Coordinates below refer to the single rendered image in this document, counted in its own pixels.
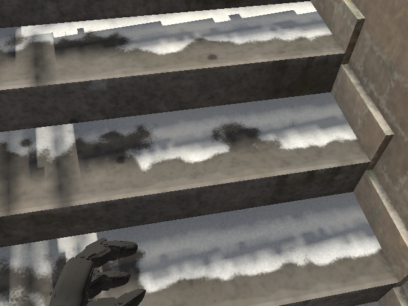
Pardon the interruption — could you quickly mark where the left robot hand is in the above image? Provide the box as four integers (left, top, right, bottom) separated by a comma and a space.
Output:
49, 238, 146, 306

